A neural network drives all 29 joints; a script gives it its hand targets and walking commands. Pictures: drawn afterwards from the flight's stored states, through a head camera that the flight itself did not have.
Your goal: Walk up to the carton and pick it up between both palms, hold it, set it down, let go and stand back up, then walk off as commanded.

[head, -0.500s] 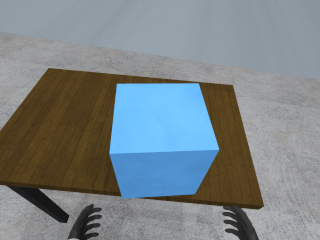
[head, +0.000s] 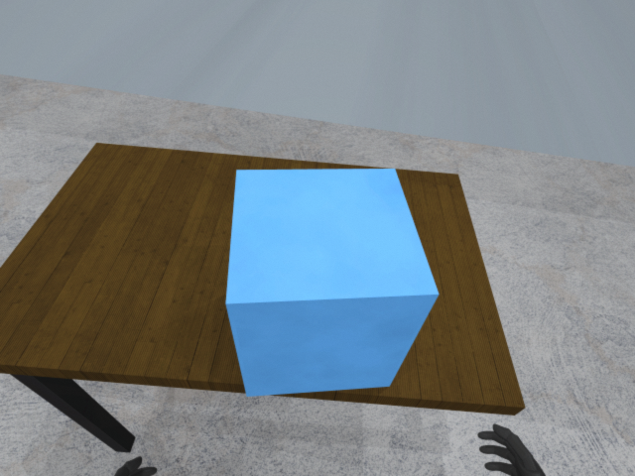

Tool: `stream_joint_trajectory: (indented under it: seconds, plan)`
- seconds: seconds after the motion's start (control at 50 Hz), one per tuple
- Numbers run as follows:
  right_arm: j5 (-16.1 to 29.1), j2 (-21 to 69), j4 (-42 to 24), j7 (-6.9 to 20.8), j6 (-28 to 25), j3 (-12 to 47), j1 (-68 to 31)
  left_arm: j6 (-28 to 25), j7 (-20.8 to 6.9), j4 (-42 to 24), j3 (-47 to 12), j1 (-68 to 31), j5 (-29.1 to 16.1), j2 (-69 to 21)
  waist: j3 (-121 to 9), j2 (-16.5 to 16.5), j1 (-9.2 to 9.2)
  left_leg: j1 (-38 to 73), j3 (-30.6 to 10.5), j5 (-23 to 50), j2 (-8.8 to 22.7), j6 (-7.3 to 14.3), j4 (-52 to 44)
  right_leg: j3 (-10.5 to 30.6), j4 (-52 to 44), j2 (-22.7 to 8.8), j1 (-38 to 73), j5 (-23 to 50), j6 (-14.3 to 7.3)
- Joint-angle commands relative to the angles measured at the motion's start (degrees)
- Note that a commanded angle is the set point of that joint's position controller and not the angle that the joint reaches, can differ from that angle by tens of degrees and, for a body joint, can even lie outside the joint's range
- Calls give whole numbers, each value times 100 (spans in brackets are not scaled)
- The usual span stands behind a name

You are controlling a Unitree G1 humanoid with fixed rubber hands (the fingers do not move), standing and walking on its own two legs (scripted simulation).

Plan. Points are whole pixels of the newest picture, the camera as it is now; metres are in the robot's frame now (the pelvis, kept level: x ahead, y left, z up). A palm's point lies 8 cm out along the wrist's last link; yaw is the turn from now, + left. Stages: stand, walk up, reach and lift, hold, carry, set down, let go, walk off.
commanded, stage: stand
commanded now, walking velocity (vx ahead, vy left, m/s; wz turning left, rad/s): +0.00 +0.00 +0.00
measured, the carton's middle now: (318, 286) +0.36 +0.01 +0.03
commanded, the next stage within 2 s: walk off in 1.70 s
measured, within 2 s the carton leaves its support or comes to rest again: neither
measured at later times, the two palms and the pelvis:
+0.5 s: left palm out of the picture +0.07 +0.27 -0.12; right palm out of the picture +0.13 -0.26 -0.08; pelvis +0.00 +0.00 +0.00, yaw +0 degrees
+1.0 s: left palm out of the picture +0.06 +0.27 -0.12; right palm out of the picture +0.13 -0.26 -0.08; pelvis +0.00 +0.00 +0.00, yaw +0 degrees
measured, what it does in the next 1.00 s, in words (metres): stands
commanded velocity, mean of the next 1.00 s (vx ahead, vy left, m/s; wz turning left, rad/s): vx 0.00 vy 0.00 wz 0.00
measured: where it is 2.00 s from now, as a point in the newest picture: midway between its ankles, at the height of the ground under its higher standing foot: outside the picture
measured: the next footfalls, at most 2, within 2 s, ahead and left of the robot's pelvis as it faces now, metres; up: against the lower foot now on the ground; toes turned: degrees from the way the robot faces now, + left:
none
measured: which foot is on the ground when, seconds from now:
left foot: down 0.00-1.00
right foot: down 0.00-1.00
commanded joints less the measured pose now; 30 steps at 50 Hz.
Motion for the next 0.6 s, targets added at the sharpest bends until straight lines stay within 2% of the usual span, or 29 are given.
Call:
stream_joint_trajectory:
  seconds: [0.0,0.02,0.04,0.06,0.08,0.1,0.12,0.14,0.16,0.18,0.2,0.22,0.24,0.26,0.28,0.3,0.32,0.34,0.36,0.38,0.4,0.42,0.44,0.46,0.48,0.5,0.54,0.56,0.58]
  plan:
    - [-152,-1232,-17,-61,-119,-346,-116,-251,-60,-313,254,-399,213,1429,-136,556,-17,-64,-306,626,385,421,-118,522,52,-667,-321,501,-218]
    - [-172,-1144,-25,-63,-112,-352,11,-264,-45,-192,265,-302,241,1377,-333,650,-32,60,-315,792,345,416,-143,454,184,-630,-156,592,-204]
    - [-145,-1188,-41,-46,-90,-344,-52,-252,-55,-222,277,-440,232,1478,-338,444,-47,53,-331,1021,386,394,-125,364,159,-578,-167,754,-184]
    - [-138,-1231,-12,-48,-93,-350,-84,-271,-43,-136,271,-329,265,1444,-428,275,38,90,-426,950,421,449,-123,373,145,-593,-15,725,-185]
    - [-142,-1257,9,-69,-111,-367,-230,-268,-55,-25,249,-332,172,1446,-458,243,32,231,-432,1055,462,440,-146,459,172,-611,-105,859,-198]
    - [-175,-1358,-20,-72,-121,-377,-143,-268,-71,77,279,-241,208,1560,-360,565,0,227,-334,1255,432,415,-116,446,106,-631,-91,814,-204]
    - [-116,-1386,18,-86,-101,-378,-83,-263,-78,22,270,-359,187,1544,-352,471,-20,162,-459,1222,449,426,-86,407,105,-575,-35,997,-178]
    - [-118,-1273,26,-95,-91,-352,-8,-246,-44,33,279,-325,236,1658,-443,699,-93,198,-400,1207,482,451,-99,473,143,-671,45,1156,-204]
    - [-121,-1256,84,-118,-73,-334,-14,-279,-46,92,285,-316,149,1592,-486,536,-29,247,-376,1368,492,436,-126,492,192,-641,62,1144,-211]
    - [-111,-1310,158,-104,-73,-355,57,-307,-47,158,239,-248,186,1643,-559,405,-44,378,-370,1476,448,426,-131,370,153,-664,116,1211,-195]
    - [-126,-1335,128,-110,-69,-393,-31,-306,-43,160,242,-330,158,1574,-526,318,-64,365,-361,1573,456,382,-95,432,218,-658,17,1323,-203]
    - [-128,-1316,29,-97,-83,-346,-76,-314,-71,153,250,-337,145,1599,-574,631,-21,361,-395,1527,452,405,-125,417,179,-650,131,1303,-216]
    - [-101,-1408,90,-85,-63,-408,-81,-288,-45,212,255,-283,182,1632,-562,674,17,337,-409,1463,466,398,-103,437,151,-647,89,1358,-212]
    - [-112,-1240,76,-85,-60,-328,-60,-296,-42,264,253,-323,209,1702,-546,491,-112,392,-348,1548,459,368,-106,344,175,-658,157,1379,-192]
    - [-79,-1296,159,-93,-65,-336,-100,-266,-44,233,264,-380,175,1707,-523,189,8,382,-440,1572,469,417,-81,364,131,-644,181,1407,-158]
    - [-88,-1275,141,-90,-63,-351,-54,-268,-37,258,222,-378,141,1660,-452,490,-24,370,-448,1558,475,419,-136,421,104,-668,130,1435,-181]
    - [-46,-1217,140,-94,-87,-349,-57,-270,-32,374,258,-292,163,1762,-464,406,-62,421,-334,1559,429,374,-162,489,89,-677,65,1413,-189]
    - [-86,-1294,130,-94,-93,-374,-67,-304,-33,342,248,-308,207,1728,-581,483,-93,467,-387,1458,431,387,-100,463,54,-685,188,1418,-227]
    - [-110,-1292,196,-101,-74,-341,-97,-302,-44,353,220,-262,171,1743,-473,475,-24,445,-324,1416,453,417,-90,482,18,-694,123,1438,-205]
    - [-68,-1329,146,-111,-84,-350,-26,-274,-32,370,202,-223,148,1691,-329,278,-45,432,-365,1502,482,415,-99,488,27,-681,16,1522,-202]
    - [-117,-1239,152,-111,-63,-382,-63,-272,-20,467,202,-343,160,1765,-379,342,-178,456,-375,1525,472,433,-140,478,62,-702,46,1553,-221]
    - [-47,-1191,163,-98,-43,-350,-15,-296,-29,330,221,-380,141,1726,-751,330,-111,492,-281,1524,450,367,-169,432,128,-662,303,1535,-197]
    - [-66,-1318,168,-110,-63,-371,-24,-279,-30,400,244,-263,98,1753,-552,491,-74,440,-290,1491,458,395,-128,460,58,-693,189,1628,-225]
    - [-39,-1317,219,-117,-71,-361,-16,-299,-28,449,187,-245,88,1662,-404,341,-105,464,-421,1686,500,417,-199,424,68,-741,133,1653,-236]
    - [-71,-1239,165,-102,-73,-365,-127,-296,-48,480,217,-377,139,1710,-465,541,-105,485,-394,1776,505,410,-133,410,87,-713,196,1656,-195]
    - [-59,-1249,155,-110,-71,-384,-59,-291,-23,468,242,-343,127,1755,-665,301,-93,559,-383,1921,504,412,-76,415,144,-729,290,1844,-227]
    - [-57,-1254,230,-101,-36,-368,-86,-285,-12,490,230,-354,152,1676,-796,411,-84,618,-331,1832,514,368,-76,382,168,-716,378,1944,-182]
    - [-85,-1301,219,-128,-44,-382,-13,-288,-15,470,254,-344,67,1760,-649,186,-79,616,-306,1948,504,385,-97,365,124,-669,226,1806,-169]
    - [-62,-1264,219,-133,-48,-363,-44,-307,-35,518,236,-333,87,1679,-627,531,-96,626,-305,2069,507,365,-62,444,136,-683,244,1887,-204]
